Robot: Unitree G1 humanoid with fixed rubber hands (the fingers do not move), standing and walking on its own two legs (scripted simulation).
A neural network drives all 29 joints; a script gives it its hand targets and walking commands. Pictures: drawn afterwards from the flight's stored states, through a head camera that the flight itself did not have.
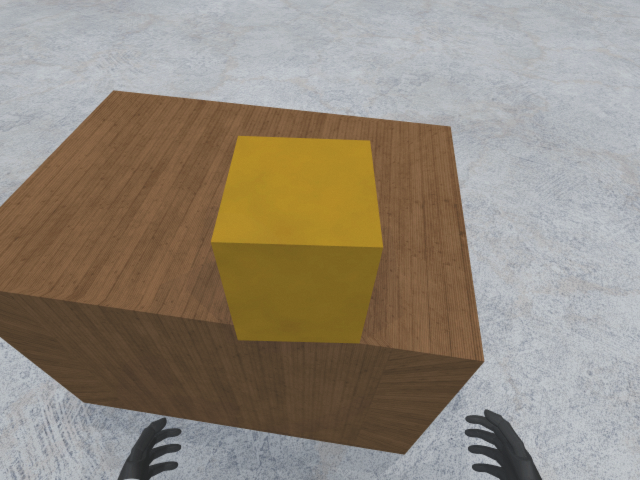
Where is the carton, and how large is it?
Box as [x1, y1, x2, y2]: [211, 136, 382, 342]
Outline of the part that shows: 238,136 211,239 211,244 237,338 247,340 359,342 382,249 369,141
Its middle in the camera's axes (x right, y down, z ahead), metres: -0.03 +0.01 +0.61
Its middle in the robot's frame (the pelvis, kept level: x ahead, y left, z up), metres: +0.46 +0.06 +0.00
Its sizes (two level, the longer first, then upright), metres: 0.210 0.200 0.250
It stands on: a pedestal, 0.65 m high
